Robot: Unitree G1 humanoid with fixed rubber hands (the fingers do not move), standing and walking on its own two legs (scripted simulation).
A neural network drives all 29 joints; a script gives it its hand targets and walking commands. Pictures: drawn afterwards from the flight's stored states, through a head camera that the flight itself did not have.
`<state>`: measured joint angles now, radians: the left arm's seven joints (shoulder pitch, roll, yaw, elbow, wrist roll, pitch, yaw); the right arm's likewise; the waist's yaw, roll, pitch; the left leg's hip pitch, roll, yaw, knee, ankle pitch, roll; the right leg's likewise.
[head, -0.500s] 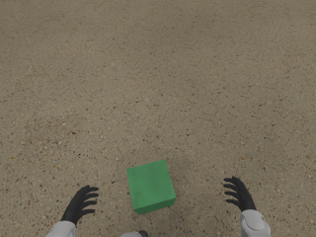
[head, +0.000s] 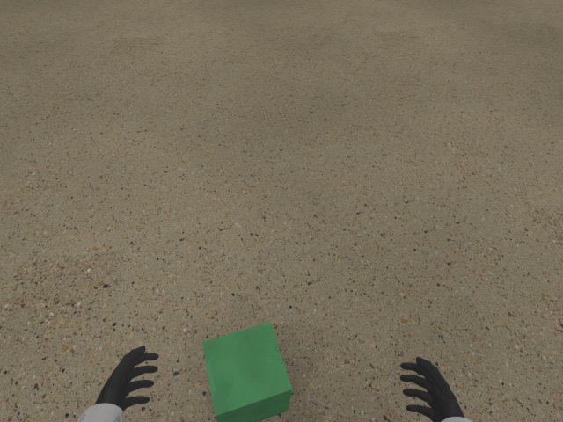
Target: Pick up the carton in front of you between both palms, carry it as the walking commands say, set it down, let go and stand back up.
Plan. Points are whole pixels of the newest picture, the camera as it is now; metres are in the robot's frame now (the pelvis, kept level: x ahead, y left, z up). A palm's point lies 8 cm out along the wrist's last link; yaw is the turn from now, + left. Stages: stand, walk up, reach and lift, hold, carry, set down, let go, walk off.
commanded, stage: let go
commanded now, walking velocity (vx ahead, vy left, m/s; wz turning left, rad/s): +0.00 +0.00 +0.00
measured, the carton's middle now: (247, 378) +0.37 +0.09 -0.65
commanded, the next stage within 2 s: stand in 0.08 s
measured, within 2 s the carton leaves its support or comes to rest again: neither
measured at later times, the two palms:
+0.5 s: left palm out of the picture +0.15 +0.31 -0.11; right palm out of the picture +0.12 -0.27 -0.07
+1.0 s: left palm out of the picture +0.12 +0.32 -0.11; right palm out of the picture +0.10 -0.27 -0.08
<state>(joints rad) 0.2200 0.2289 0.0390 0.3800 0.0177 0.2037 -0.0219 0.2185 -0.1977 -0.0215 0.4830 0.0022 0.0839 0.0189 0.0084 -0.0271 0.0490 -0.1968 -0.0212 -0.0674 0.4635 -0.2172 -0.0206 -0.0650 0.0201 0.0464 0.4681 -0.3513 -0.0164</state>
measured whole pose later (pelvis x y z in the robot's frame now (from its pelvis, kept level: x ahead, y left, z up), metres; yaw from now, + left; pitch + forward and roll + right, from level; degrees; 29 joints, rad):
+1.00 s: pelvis +0.01 +0.03 +0.00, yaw -3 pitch -2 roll +0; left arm 0.21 0.37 0.02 0.84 0.03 0.00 0.03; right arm 0.14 -0.34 -0.03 0.91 -0.03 0.00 -0.02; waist 0.00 -0.05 0.02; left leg -0.20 -0.03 0.00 0.47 -0.24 0.03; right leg -0.06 -0.01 0.10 0.41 -0.32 0.03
